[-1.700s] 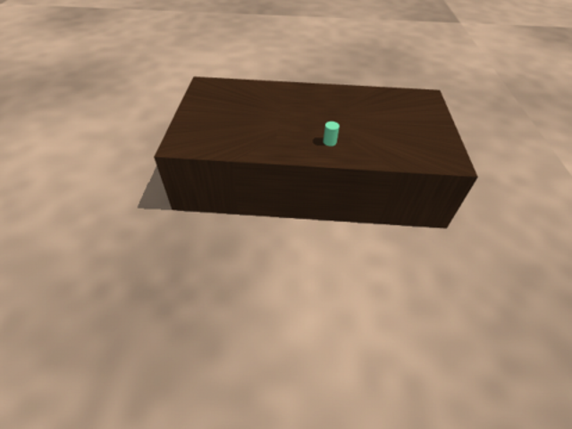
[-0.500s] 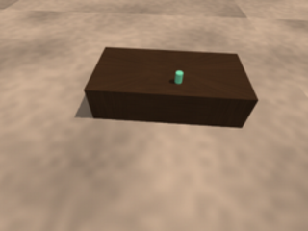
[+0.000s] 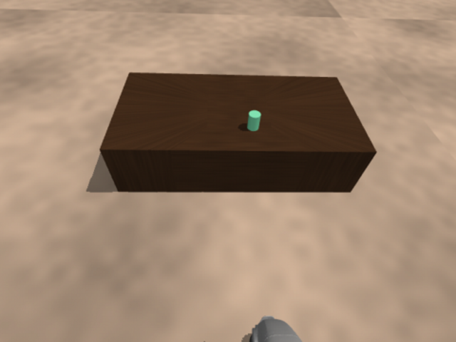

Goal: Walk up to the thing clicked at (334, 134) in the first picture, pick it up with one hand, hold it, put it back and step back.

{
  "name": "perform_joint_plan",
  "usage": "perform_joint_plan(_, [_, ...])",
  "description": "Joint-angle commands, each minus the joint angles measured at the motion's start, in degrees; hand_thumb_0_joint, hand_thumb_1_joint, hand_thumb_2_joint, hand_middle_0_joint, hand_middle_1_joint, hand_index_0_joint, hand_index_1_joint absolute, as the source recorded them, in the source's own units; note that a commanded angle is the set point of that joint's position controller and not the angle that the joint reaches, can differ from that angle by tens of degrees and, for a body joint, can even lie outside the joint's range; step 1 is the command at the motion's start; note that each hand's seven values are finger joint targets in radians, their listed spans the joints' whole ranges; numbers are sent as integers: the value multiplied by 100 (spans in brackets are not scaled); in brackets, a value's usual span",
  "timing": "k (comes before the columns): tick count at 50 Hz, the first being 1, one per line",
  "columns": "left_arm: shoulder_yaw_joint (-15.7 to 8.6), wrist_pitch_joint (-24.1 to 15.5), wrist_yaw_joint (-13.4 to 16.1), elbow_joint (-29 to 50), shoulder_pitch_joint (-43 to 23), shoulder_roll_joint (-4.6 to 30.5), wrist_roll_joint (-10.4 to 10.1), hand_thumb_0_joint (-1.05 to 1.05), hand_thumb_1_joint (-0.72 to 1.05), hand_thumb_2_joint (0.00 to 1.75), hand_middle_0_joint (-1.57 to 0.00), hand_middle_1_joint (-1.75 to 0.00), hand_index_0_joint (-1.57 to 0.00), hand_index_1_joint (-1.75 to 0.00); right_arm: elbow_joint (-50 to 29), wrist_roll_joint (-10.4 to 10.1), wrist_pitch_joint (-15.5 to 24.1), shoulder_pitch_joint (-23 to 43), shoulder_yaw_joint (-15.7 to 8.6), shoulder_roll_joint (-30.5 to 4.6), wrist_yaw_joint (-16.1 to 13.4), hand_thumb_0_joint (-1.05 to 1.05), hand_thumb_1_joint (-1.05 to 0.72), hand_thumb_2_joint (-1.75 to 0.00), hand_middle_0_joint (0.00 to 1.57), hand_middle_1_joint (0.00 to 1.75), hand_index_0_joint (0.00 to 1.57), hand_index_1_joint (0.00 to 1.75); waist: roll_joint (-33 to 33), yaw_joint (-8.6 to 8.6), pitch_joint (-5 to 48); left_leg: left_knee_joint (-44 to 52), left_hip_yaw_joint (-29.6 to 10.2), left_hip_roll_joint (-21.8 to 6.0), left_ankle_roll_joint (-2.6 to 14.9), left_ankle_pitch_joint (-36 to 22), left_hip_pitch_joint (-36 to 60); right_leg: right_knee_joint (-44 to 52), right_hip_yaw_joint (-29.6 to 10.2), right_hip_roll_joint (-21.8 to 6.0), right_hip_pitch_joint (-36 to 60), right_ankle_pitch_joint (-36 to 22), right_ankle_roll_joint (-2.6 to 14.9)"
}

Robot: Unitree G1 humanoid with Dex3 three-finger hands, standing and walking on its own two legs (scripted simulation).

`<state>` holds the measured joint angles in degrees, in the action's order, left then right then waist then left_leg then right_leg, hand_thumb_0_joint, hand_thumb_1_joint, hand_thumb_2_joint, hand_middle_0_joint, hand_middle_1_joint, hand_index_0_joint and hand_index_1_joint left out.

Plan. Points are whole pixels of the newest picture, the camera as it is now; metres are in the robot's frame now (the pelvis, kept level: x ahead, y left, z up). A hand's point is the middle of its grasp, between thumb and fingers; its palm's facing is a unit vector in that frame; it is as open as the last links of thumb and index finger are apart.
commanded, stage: walk up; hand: right
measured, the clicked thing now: (253, 120) +1.12 -0.20 -0.40
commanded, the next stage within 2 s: none
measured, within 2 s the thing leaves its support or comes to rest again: neither
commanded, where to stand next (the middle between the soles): +0.65 +0.02 m, yaw -1 degrees
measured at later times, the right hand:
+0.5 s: hand (337, 263) +0.29 -0.27 -0.14, palm faces -0.06 +0.91 -0.40, open 7.3 cm
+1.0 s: hand (314, 219) +0.42 -0.26 -0.17, palm faces +0.02 +0.94 -0.35, open 7.4 cm
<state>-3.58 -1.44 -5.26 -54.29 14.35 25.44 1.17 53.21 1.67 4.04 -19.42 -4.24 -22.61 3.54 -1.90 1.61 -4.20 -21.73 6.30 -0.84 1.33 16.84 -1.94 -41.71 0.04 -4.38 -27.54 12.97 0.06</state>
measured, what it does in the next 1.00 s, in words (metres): walks ahead: right foot, then left foot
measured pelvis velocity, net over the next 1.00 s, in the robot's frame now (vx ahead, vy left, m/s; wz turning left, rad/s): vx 0.41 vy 0.01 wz -0.04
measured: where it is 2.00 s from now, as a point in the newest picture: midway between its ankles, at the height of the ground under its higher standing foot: (207, 249)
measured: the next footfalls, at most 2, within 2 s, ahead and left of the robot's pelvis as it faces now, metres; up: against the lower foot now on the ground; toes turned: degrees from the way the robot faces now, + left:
right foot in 0.12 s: +0.22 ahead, -0.14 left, +0.00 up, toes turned -4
left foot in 0.50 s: +0.38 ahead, +0.15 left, +0.00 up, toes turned +6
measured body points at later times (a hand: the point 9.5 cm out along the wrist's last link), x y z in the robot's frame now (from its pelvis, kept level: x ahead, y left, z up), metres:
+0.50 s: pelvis +0.22 +0.02 -0.02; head +0.23 +0.03 +0.43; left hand +0.27 +0.34 -0.13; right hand +0.29 -0.32 -0.11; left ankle +0.34 +0.14 -0.74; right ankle +0.18 -0.14 -0.74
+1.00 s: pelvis +0.41 +0.01 -0.02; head +0.43 +0.00 +0.43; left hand +0.52 +0.33 -0.12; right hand +0.42 -0.31 -0.14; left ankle +0.34 +0.14 -0.73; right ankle +0.49 -0.10 -0.74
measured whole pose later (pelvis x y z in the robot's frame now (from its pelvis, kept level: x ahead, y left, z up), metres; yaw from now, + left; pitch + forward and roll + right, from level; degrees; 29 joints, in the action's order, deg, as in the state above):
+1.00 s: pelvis +0.41 +0.01 -0.02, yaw -2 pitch -3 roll +0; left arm -3.9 -4.2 -3.6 -49.4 13.5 23.5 1.0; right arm 48.2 0.5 2.7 -21.8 -3.0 -24.1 2.6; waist 1.9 1.6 -4.5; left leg -43.9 5.1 -4.3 1.1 26.7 -10.4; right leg -35.7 4.1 -1.8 -21.7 11.2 1.5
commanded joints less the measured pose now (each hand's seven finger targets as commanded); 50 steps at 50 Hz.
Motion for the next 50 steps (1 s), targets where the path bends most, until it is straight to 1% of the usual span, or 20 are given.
perform_joint_plan(1, [-236, -248, 34, 661, -696, 837, -9, 0, 90, 90, -20, -30, -20, -30, -615, -86, 121, 90, -401, -1591, -101, 0, -90, -90, 20, 30, 20, 30, 881, 107, -157, 708, -824, -1270, 911, -725, -471, 780, 356, 137, 425, -414, 141])
perform_joint_plan(3, [-259, -279, 84, 602, -481, 798, -12, 0, 90, 90, -20, -30, -20, -30, -699, -107, 72, 88, -394, -1551, -134, 0, -90, -90, 20, 30, 20, 30, 683, -56, 60, 49, -708, -1261, 801, -1418, -587, 971, 494, 318, 1110, -364, 231])
perform_joint_plan(5, [-426, -360, 203, 345, 605, 1096, -21, 0, 90, 90, -20, -30, -20, -30, -797, -140, 54, -51, -236, -1225, -145, 0, -90, -90, 20, 30, 20, 30, -265, -632, 806, -2080, -232, -734, 503, -1894, -1110, 1499, 304, 346, 2912, -186, 401])
perform_joint_plan(6, [-604, -402, 288, 339, 1183, 1613, 20, 0, 90, 90, -20, -30, -20, -30, -957, -164, 78, -289, -101, -877, -154, 0, -90, -90, 20, 30, 20, 30, -1457, -817, 1313, -3805, 31, -158, 204, -372, -2312, 1778, -1709, -978, 3923, 512, 798])
perform_joint_plan(7, [-607, -405, 317, 489, 1130, 1899, -66, 0, 90, 90, -20, -30, -20, -30, -922, -167, 18, -273, -126, -1100, -179, 0, -90, -90, 20, 30, 20, 30, -1206, -789, 1022, -4474, -354, 247, 144, 1352, -3365, 2681, -3756, -1999, 3891, 1450, 1439])
perform_joint_plan(9, [-527, -378, 341, 668, 500, 1695, -189, 0, 90, 90, -20, -30, -20, -30, -753, -171, -23, -15, -220, -1459, -212, 0, -90, -90, 20, 30, 20, 30, -345, -622, 369, -4885, -1014, -329, 173, 974, -3372, 2721, -3022, -1827, 2770, 1399, 1688])
perform_joint_plan(12, [-399, -408, 336, 833, -6, 1324, -140, 0, 90, 90, -20, -30, -20, -30, -528, -136, -61, -394, -237, -1330, -93, 0, -90, -90, 20, 30, 20, 30, -653, -214, -113, -3986, -930, -578, 89, 338, -2795, 2903, -1552, -1071, 1460, 1361, 1226])
perform_joint_plan(21, [-414, -470, 260, 1053, 119, 1417, -60, 0, 90, 90, -20, -30, -20, -30, -780, -15, 69, 348, -321, -1120, 106, 0, -90, -90, 20, 30, 20, 30, -544, -353, 62, -1483, -238, -481, -143, -538, -1910, 2538, -647, -897, 994, 1056, 1175])
perform_joint_plan(24, [-308, -408, 252, 1077, 4, 1254, -31, 0, 90, 90, -20, -30, -20, -30, -563, 18, 135, -267, -436, -1269, 47, 0, -90, -90, 20, 30, 20, 30, -8, 148, 320, -1069, 43, -119, -33, -442, -406, 1425, -283, -627, 313, 836, 901])
perform_joint_plan(25, [-196, -399, 265, 1096, 105, 1001, -8, 0, 90, 90, -20, -30, -20, -30, -425, 30, 167, -832, -533, -1535, -28, 0, -90, -90, 20, 30, 20, 30, 797, 439, 585, -682, -410, -270, 141, 433, 293, 82, 11, -292, -43, 437, 754])
perform_joint_plan(26, [-91, -392, 257, 1156, 304, 521, -97, 0, 90, 90, -20, -30, -20, -30, -460, 74, 215, -1187, -665, -2114, -94, 0, -90, -90, 20, 30, 20, 30, 2346, 535, 651, 567, -3251, -1834, 623, 2066, 796, -1926, 473, 590, -1259, 1279, 299])
perform_joint_plan(27, [-216, -332, 367, 1005, 350, 1077, -83, 0, 90, 90, -20, -30, -20, -30, -630, -96, 217, -955, -676, -2312, -97, 0, -90, -90, 20, 30, 20, 30, 1692, 474, 581, 1089, -4559, -2519, 1214, 2606, 405, -2549, -288, 542, -1407, 1838, 350])
perform_joint_plan(29, [-191, -327, 385, 786, 405, 1208, -131, 0, 90, 90, -20, -30, -20, -30, -750, -160, 198, -391, -510, -1875, -157, 0, -90, -90, 20, 30, 20, 30, 811, 129, 132, 843, -3171, -2069, 1003, 1357, -190, -2667, -759, 189, -1242, 994, 332])
perform_joint_plan(32, [-211, -273, 311, 481, 822, 1147, -155, 0, 90, 90, -20, -30, -20, -30, -825, -151, 220, 0, -355, -1568, -180, 0, -90, -90, 20, 30, 20, 30, 1150, -124, 132, 764, -1683, -1580, 863, -82, -734, -1994, -419, -26, -560, 535, 183])
perform_joint_plan(37, [-195, -219, 180, 737, 199, 958, -48, 0, 90, 90, -20, -30, -20, -30, -898, -115, 215, -230, -371, -1607, -183, 0, -90, -90, 20, 30, 20, 30, 978, 71, 103, 773, -1241, -1590, 1187, -665, -291, -789, -82, -139, -670, 347, 4])
perform_joint_plan(41, [-216, -232, 127, 836, -135, 807, -33, 0, 90, 90, -20, -30, -20, -30, -950, -142, 185, -247, -356, -1636, -161, 0, -90, -90, 20, 30, 20, 30, 892, 76, -16, 614, -870, -1422, 1036, -973, -652, 166, 222, -85, -89, -223, 99])
perform_joint_plan(46, [-317, -321, 181, 664, 344, 829, -34, 0, 90, 90, -20, -30, -20, -30, -1131, -155, 75, 65, -297, -1539, -162, 0, -90, -90, 20, 30, 20, 30, 546, -317, 316, -586, -638, -1235, 762, -694, -1348, 1016, 523, 358, 1705, -348, 234])
perform_joint_plan(47, [-407, -365, 237, 561, 693, 1018, -17, 0, 90, 90, -20, -30, -20, -30, -1151, -145, 66, -47, -201, -1306, -161, 0, -90, -90, 20, 30, 20, 30, 27, -499, 536, -1467, -458, -991, 624, -743, -1769, 1201, 322, 373, 2525, 16, 323])
perform_joint_plan(49, [-586, -480, 369, 717, 1177, 1827, -27, 0, 90, 90, -20, -30, -20, -30, -1208, -161, 33, -341, -7, -856, -166, 0, -90, -90, 20, 30, 20, 30, -1381, -649, 610, -4041, -247, 186, 74, 1307, -3539, 2787, -3554, -1930, 3233, 1489, 1141])
perform_joint_plan(50, [-544, -450, 360, 744, 963, 1826, -109, 0, 90, 90, -20, -30, -20, -30, -1063, -115, -46, -149, -168, -1373, -235, 0, -90, -90, 20, 30, 20, 30, -614, -611, 360, -4427, -833, -172, 99, 1425, -3414, 2772, -3667, -2079, 2549, 1780, 1486])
